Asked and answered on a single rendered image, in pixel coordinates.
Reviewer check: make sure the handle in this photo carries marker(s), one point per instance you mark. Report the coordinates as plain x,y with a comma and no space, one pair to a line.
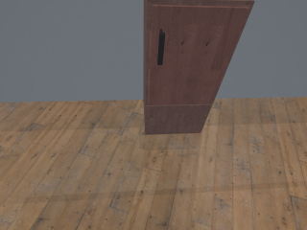
161,43

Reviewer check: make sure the cupboard door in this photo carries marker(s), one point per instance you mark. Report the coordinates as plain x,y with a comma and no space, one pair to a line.
199,41

